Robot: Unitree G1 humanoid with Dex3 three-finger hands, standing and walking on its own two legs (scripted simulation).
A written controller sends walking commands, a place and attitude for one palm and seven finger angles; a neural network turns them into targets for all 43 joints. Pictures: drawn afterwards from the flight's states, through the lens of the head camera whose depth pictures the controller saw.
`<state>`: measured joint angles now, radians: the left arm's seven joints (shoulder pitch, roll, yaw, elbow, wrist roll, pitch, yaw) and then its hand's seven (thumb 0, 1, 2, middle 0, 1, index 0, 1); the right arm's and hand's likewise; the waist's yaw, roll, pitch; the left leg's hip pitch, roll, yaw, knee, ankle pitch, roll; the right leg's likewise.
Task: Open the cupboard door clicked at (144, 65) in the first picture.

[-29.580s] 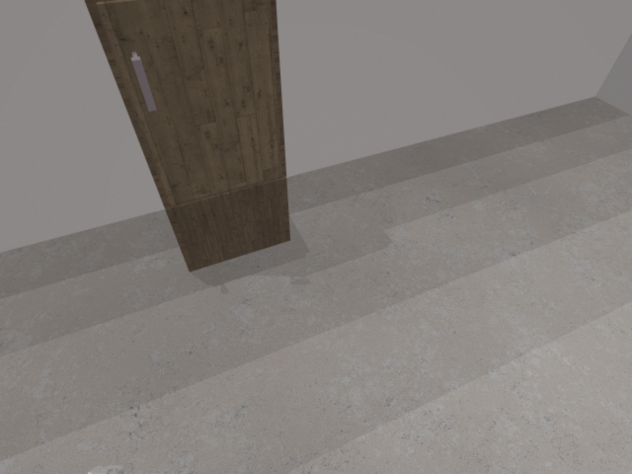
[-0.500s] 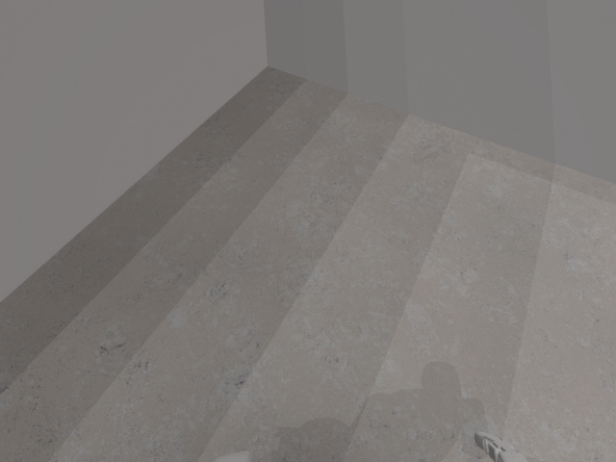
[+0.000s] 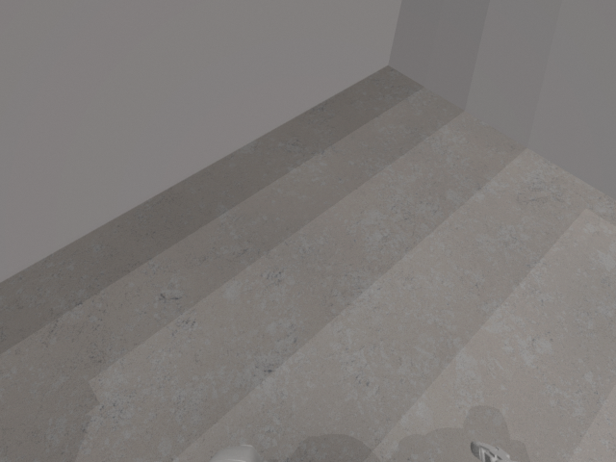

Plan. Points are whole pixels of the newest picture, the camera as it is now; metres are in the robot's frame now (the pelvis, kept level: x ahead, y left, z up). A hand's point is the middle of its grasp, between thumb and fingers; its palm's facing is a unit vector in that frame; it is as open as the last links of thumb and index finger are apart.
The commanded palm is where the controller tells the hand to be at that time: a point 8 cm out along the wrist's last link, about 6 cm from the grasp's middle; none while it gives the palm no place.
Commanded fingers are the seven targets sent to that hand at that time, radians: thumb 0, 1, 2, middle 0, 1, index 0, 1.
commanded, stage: turn to face it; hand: left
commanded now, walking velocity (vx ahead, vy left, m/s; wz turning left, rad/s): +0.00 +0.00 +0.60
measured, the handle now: out of the picture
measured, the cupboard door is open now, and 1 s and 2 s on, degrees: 43 43 43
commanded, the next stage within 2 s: none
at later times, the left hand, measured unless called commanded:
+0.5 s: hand out of the picture +0.05 +0.17 -0.16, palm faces +0.32 -0.91 -0.26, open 7.4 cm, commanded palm none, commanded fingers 0.00 0.90 0.90 -0.20 -0.30 -0.20 -0.30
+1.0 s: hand out of the picture +0.02 +0.16 -0.15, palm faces +0.60 -0.74 -0.30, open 7.4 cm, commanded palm none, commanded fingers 0.00 0.90 0.90 -0.20 -0.30 -0.20 -0.30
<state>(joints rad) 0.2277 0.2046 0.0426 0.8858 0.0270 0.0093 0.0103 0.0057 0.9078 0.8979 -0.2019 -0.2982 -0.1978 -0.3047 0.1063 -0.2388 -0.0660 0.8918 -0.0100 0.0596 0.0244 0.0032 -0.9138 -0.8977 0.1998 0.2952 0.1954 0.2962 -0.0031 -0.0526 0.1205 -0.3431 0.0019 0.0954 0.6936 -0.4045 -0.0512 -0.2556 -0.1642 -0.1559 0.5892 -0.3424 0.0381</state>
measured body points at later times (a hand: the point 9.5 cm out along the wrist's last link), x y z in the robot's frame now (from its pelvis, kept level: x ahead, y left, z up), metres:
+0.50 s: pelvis +0.03 -0.04 +0.00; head +0.09 -0.03 +0.45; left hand +0.03 +0.22 -0.14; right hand +0.21 -0.27 -0.14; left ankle -0.03 +0.07 -0.68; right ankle +0.06 -0.16 -0.73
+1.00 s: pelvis +0.07 -0.06 +0.00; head +0.12 -0.05 +0.44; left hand -0.01 +0.20 -0.13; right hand +0.30 -0.23 -0.15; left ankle -0.03 +0.04 -0.68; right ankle +0.15 -0.17 -0.73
